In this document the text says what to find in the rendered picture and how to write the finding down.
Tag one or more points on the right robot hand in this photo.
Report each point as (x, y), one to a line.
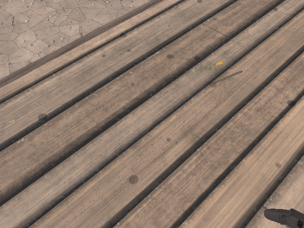
(292, 218)

